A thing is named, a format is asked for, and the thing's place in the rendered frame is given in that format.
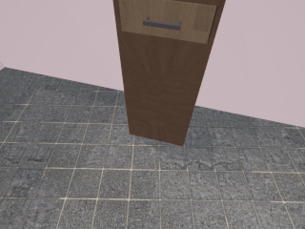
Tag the drawer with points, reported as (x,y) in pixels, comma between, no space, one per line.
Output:
(196,19)

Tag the cabinet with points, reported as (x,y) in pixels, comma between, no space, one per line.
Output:
(162,77)

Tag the handle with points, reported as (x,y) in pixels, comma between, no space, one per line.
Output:
(163,25)

